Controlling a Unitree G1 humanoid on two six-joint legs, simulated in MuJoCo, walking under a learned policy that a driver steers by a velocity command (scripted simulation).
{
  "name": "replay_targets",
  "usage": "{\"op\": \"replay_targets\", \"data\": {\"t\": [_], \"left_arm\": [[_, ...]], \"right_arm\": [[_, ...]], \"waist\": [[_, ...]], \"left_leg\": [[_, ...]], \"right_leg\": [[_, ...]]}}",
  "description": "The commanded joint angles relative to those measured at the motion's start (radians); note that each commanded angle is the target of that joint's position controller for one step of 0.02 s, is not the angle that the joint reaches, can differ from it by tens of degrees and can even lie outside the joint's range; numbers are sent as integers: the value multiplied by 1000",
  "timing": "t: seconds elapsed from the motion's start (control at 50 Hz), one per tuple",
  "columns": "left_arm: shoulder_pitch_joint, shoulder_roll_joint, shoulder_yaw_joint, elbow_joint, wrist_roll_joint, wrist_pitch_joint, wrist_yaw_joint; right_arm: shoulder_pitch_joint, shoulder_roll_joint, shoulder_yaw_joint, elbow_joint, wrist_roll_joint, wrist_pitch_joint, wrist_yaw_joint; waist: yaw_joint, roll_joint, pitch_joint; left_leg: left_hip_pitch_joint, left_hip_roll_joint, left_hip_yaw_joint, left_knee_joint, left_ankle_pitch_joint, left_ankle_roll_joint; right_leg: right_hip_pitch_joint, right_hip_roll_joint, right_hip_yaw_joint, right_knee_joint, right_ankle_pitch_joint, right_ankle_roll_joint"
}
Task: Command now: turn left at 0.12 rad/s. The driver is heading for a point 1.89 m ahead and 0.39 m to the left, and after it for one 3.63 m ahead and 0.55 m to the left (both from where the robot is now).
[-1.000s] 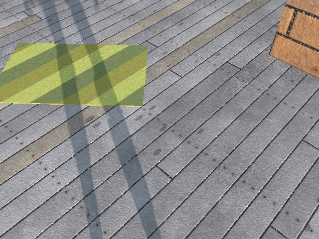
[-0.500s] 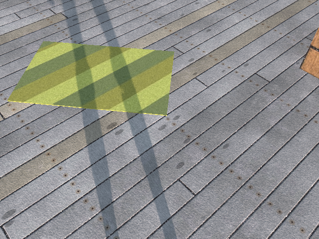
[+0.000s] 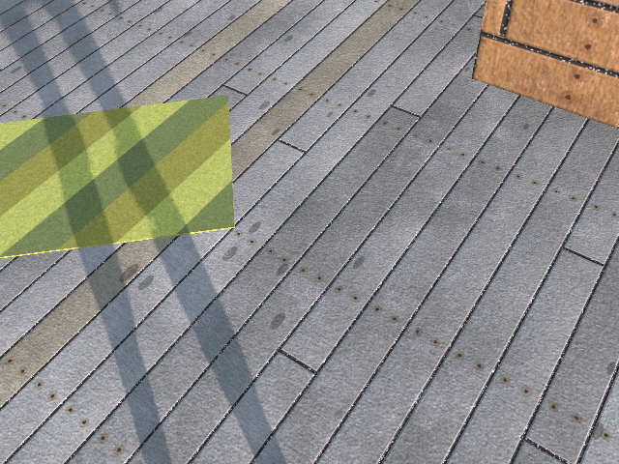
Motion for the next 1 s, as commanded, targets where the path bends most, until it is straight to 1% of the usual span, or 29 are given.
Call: {"op": "replay_targets", "data": {"t": [0.02,0.06,0.1,0.16,0.22,0.26,0.28,0.3,0.32,0.34,0.36,0.38,0.4,0.44,0.5,0.58,0.64,0.68,0.74,0.76,0.78,0.8,0.82,0.84,0.86,0.88,0.9,0.92,1.0], "left_arm": [[4,193,45,-24,6,-2,6],[2,217,55,-17,-2,7,8],[-1,216,60,-13,-9,15,13],[-18,208,65,-17,-14,23,22],[-37,212,72,-25,-24,33,30],[-51,214,76,-26,-39,40,36],[-10,201,76,-15,-39,34,35],[-34,150,61,-57,5,21,29],[-119,140,57,-89,12,13,27],[-104,177,70,-79,-8,11,21],[-87,182,74,-68,-24,11,17],[-70,182,78,-52,-24,13,22],[-62,196,85,-48,-19,16,29],[-42,172,81,-49,-19,14,26],[-45,162,78,-58,-23,10,31],[-61,161,77,-73,-23,3,32],[-66,162,77,-82,-25,-8,25],[-43,167,77,-78,-28,-15,17],[-7,159,70,-69,-29,-24,0],[14,140,64,-61,-27,-28,-7],[34,112,53,-52,-17,-33,-15],[24,132,50,-56,1,-36,-15],[-9,206,55,-76,8,-36,-12],[-53,175,41,-70,11,-37,-14],[-68,164,39,-77,-2,-39,-23],[-47,178,44,-66,-9,-39,-25],[-23,210,49,-63,-18,-40,-25],[-17,228,54,-63,-25,-42,-22],[13,227,58,-77,-36,-26,-3]], "right_arm": [[-49,-90,-11,-75,9,-9,1],[-52,-109,-17,-87,15,-6,-3],[-48,-101,-17,-96,16,-4,-3],[-36,-80,-14,-106,17,-5,6],[-13,-70,-13,-110,22,-8,25],[42,-72,-18,-98,21,-11,37],[65,-120,-34,-101,13,-14,32],[101,-250,-66,-120,1,-17,15],[144,-233,-54,-122,-21,-30,25],[122,-203,-45,-130,-23,-46,30],[73,-184,-43,-131,-10,-55,26],[32,-174,-42,-136,5,-54,21],[9,-163,-37,-141,17,-49,13],[22,-162,-33,-150,10,-40,4],[39,-170,-37,-156,8,-33,-4],[36,-184,-41,-167,8,-20,-13],[21,-189,-42,-179,5,-12,-13],[5,-181,-38,-185,1,-7,-11],[-8,-134,-14,-180,-5,-1,-10],[-24,-104,1,-174,-4,-1,-12],[-20,-65,19,-160,-4,-4,-11],[37,-35,30,-136,-25,-15,-9],[123,-45,29,-123,-56,-25,-5],[125,-66,22,-118,-53,-28,-7],[89,-107,14,-109,-50,-29,-12],[46,-121,6,-111,-42,-29,-15],[16,-120,3,-116,-31,-23,-21],[15,-122,0,-124,-28,-20,-26],[27,-89,-5,-123,-17,-31,-28]], "waist": [[45,-175,-100],[53,-169,-68],[53,-157,-51],[46,-149,-64],[27,-156,-94],[-13,-157,-117],[-19,-86,-142],[0,184,-188],[-56,223,-231],[-46,80,-214],[-16,35,-164],[1,1,-130],[12,16,-119],[18,49,-134],[8,61,-136],[-3,85,-119],[-8,104,-107],[-8,117,-124],[-10,119,-153],[11,106,-154],[34,86,-147],[8,28,-148],[-73,-136,-149],[-92,-200,-121],[-62,-183,-88],[-33,-183,-82],[-15,-196,-73],[-12,-202,-70],[6,-198,-118]], "left_leg": [[51,0,20,-69,-7,2],[11,-2,14,-56,-61,8],[-26,0,9,-38,-106,12],[-28,-2,28,-49,-132,21],[35,-26,72,-156,-81,46],[159,-60,108,-358,105,87],[284,-31,19,-454,336,131],[489,205,-319,-439,799,253],[509,354,-516,-468,963,457],[496,329,-447,-477,881,462],[470,258,-351,-469,787,400],[445,204,-299,-472,702,347],[421,178,-279,-484,656,324],[395,146,-266,-491,688,325],[417,131,-277,-494,650,322],[381,118,-331,-492,509,315],[331,106,-379,-483,435,309],[323,111,-389,-459,470,306],[317,118,-379,-407,559,290],[294,103,-364,-392,530,270],[258,74,-344,-397,441,230],[227,25,-301,-382,306,176],[198,-62,-206,-305,61,127],[240,-75,-150,-343,-30,79],[264,-69,-131,-362,25,62],[256,-81,-117,-354,63,64],[252,-87,-109,-341,89,68],[230,-87,-100,-332,99,66],[187,-103,-57,-289,82,60]], "right_leg": [[75,-273,119,-64,576,-161],[86,-309,150,-64,526,-179],[112,-340,172,-58,519,-192],[151,-363,164,-31,582,-194],[169,-359,121,22,636,-167],[134,-319,59,107,585,-107],[55,-259,0,218,444,-32],[-219,-131,-105,505,37,72],[-385,4,-8,692,-477,107],[-422,-39,62,802,-470,109],[-445,-65,69,811,-381,107],[-460,-78,66,766,-307,112],[-444,-89,70,726,-245,123],[-395,-64,58,719,-175,146],[-402,-54,61,609,-136,161],[-372,-45,80,468,-110,176],[-316,-30,88,378,-107,172],[-266,-33,79,330,-109,164],[-161,-55,46,227,-85,142],[-90,-64,38,120,-8,128],[14,-74,41,-52,161,110],[96,-134,125,-83,323,83],[114,-249,262,-41,555,10],[-8,-302,318,-50,460,-109],[-49,-254,309,-68,309,-106],[-40,-214,287,-63,225,-73],[-47,-198,295,-58,209,-58],[-37,-203,320,-54,212,-62],[17,-211,394,-1,330,-103]]}}
Velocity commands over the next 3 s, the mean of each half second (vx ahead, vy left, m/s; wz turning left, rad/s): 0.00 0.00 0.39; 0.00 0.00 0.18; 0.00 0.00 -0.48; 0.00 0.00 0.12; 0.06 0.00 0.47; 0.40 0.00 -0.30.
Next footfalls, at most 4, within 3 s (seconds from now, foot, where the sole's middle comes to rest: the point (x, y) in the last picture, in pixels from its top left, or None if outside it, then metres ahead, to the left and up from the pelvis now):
0.28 left None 0.03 0.14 -0.78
0.80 right None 0.14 -0.06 -0.78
1.46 right None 0.12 -0.11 -0.78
1.96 left None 0.06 0.10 -0.78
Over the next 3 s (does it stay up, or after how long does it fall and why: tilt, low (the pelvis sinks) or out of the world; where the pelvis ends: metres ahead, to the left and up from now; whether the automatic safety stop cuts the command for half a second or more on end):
stays up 0.20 0.06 0.00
